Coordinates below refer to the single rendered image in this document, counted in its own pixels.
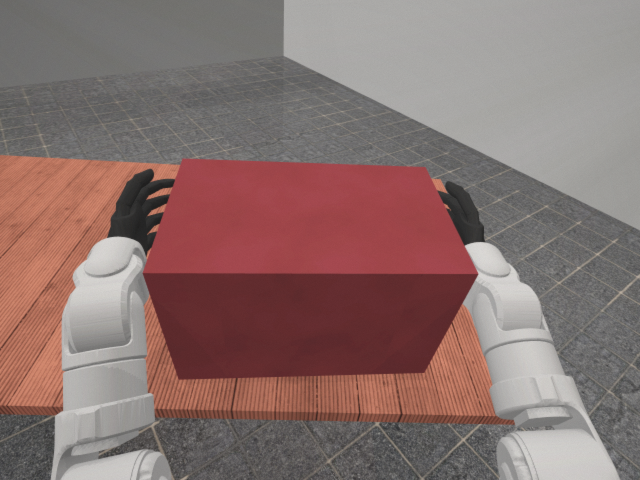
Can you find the robot left hand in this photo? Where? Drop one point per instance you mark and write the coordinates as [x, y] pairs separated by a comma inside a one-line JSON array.
[[131, 218]]

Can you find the robot right upper arm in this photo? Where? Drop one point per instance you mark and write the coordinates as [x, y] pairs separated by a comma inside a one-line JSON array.
[[564, 454]]

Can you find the robot left upper arm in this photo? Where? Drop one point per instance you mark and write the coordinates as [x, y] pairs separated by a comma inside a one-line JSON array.
[[137, 465]]

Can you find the table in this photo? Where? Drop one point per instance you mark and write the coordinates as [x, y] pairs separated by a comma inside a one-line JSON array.
[[54, 210]]

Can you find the left robot forearm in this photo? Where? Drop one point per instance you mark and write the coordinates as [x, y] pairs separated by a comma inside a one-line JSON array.
[[105, 394]]

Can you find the robot right hand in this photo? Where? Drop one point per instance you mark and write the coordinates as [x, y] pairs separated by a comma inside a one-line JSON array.
[[463, 213]]

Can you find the right robot forearm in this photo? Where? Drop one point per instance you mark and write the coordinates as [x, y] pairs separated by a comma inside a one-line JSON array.
[[529, 385]]

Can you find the carton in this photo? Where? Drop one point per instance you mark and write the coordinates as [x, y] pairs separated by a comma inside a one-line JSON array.
[[284, 269]]

